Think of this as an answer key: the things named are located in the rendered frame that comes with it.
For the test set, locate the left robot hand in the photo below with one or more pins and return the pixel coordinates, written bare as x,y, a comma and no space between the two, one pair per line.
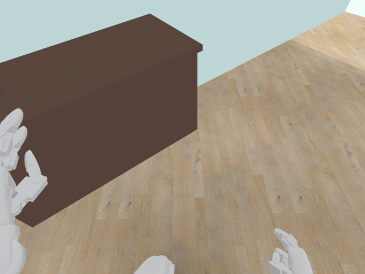
11,140

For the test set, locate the left robot thigh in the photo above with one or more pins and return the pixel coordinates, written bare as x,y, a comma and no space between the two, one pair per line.
156,265

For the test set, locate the right robot hand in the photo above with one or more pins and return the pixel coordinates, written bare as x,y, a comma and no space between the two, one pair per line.
295,262

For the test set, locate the counter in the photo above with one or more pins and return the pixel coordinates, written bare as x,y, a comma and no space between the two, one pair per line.
98,105

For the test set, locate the robot left forearm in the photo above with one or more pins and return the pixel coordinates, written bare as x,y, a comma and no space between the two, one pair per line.
12,252

